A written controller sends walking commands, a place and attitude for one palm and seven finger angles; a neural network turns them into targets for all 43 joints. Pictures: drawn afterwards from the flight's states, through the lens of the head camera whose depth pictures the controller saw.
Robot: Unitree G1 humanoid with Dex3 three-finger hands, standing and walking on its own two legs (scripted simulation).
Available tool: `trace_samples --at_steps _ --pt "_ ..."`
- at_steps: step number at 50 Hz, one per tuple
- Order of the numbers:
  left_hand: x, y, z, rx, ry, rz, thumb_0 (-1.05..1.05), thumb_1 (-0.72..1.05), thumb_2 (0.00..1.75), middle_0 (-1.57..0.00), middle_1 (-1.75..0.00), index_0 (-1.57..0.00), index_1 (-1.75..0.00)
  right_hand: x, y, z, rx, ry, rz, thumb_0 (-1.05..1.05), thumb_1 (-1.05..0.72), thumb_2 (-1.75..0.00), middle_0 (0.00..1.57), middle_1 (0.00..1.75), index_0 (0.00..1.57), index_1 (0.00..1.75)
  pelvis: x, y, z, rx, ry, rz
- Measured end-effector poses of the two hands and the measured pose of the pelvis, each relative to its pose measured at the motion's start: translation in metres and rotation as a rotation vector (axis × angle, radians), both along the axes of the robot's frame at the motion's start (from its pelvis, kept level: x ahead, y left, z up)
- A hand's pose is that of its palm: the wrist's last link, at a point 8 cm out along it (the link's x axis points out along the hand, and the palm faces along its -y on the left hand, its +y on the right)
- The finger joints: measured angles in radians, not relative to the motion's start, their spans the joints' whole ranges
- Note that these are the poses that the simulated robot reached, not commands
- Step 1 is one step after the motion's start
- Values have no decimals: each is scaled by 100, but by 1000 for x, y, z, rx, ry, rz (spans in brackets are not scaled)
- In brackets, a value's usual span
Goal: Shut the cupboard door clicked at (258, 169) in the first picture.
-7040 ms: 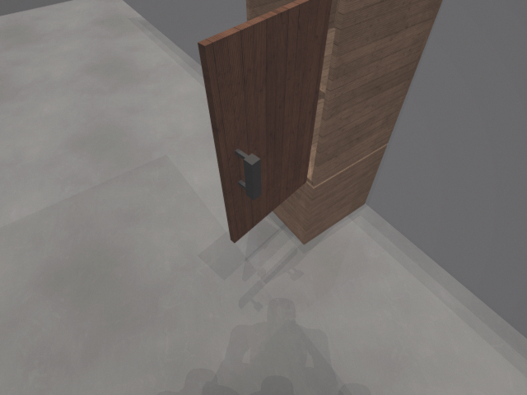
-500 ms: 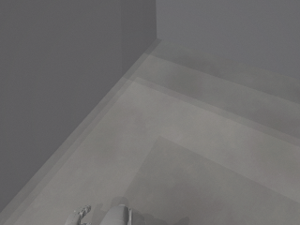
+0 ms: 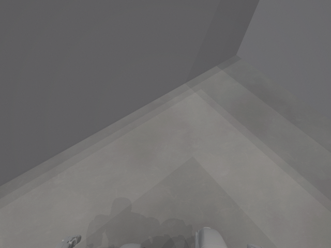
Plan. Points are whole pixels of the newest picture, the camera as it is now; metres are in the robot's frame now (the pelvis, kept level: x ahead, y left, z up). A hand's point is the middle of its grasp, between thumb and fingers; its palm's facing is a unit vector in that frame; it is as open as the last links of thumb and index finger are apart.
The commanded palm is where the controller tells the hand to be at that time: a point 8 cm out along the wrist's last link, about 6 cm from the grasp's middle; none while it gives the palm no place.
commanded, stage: walk to a spot facing it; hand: left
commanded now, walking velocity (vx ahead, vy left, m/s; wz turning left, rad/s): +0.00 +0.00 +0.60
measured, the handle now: out of the picture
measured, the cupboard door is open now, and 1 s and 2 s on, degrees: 100 100 100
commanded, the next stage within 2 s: none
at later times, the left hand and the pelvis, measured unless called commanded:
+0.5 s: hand out of the picture +0.08 +0.12 -0.14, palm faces +0.25 -0.93 -0.27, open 7.4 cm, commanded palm none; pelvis +0.03 -0.09 +0.00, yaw +18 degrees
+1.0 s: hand out of the picture -0.05 +0.17 -0.17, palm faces +0.60 -0.76 -0.24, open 7.4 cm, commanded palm none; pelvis +0.02 -0.05 +0.00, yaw +36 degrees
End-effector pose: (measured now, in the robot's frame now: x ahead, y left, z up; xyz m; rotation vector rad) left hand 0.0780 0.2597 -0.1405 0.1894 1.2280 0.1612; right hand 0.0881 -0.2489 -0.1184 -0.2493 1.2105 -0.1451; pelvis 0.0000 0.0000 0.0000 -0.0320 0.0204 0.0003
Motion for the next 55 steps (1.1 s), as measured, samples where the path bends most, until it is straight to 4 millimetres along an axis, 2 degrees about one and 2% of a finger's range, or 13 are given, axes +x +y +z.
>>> trace_samples --at_steps 7,11,14,16,19,24,28,31,37,41,44,47,55 --pt "36 -20 11 1 -94 15 0 91 89 -19 -30 -19 -30 -23 -18 -2 6 91 -11 0 -91 -90 20 30 20 30 8 -20 3 1 24 72" --pt "50 -39 17 15 -131 24 0 91 89 -19 -30 -19 -30 -29 -40 -12 12 135 -9 0 -91 -90 20 30 20 30 12 -38 0 13 35 119" --pt "54 -55 19 39 -168 41 0 91 89 -20 -30 -19 -30 -25 -60 -27 25 158 0 0 -91 -90 20 30 20 30 16 -56 -8 37 41 155" --pt "47 -65 23 59 -170 51 0 91 89 -20 -30 -20 -30 -17 -71 -34 32 164 8 0 -91 -90 20 30 20 30 17 -65 -9 40 32 176" --pt "28 -77 30 69 -139 92 0 91 89 -20 -30 -20 -30 2 -81 -34 40 162 51 0 -91 -90 20 30 20 30 21 -73 -3 59 18 227" --pt "-13 -94 33 59 -80 201 0 90 89 -20 -30 -20 -30 43 -83 -28 52 142 144 0 -91 -90 20 30 20 30 27 -85 4 83 10 302" --pt "-54 -101 28 50 -34 309 0 91 89 -20 -30 -20 -30 81 -72 -24 45 116 245 0 -91 -90 20 30 19 30 29 -88 5 85 7 367" --pt "-90 -102 23 46 12 388 0 91 89 -20 -30 -20 -30 113 -55 -22 38 82 329 0 -91 -90 20 30 19 30 29 -86 3 78 4 413" --pt "-161 -101 2 13 122 528 0 91 89 -20 -30 -20 -30 172 6 -12 34 -33 500 0 -91 -90 19 30 19 30 27 -72 -7 60 3 494" --pt "-195 -91 -18 -20 177 599 0 91 89 -20 -30 -20 -30 196 48 -9 36 -138 592 0 -91 -90 20 30 19 30 23 -56 -21 51 4 546" --pt "-195 -80 -18 -18 168 633 1 91 89 -20 -30 -19 -30 193 61 -1 25 -143 631 0 -91 -90 20 30 20 30 20 -51 -16 38 -5 573" --pt "-180 -66 -10 -12 103 647 1 91 89 -19 -30 -19 -30 182 65 3 9 -107 647 0 -91 -90 20 30 20 30 19 -47 -8 24 -6 604" --pt "-135 -44 10 30 -55 660 0 91 89 -19 -30 -19 -30 152 51 1 1 24 651 0 -91 -90 20 30 20 30 29 -50 4 4 3 683"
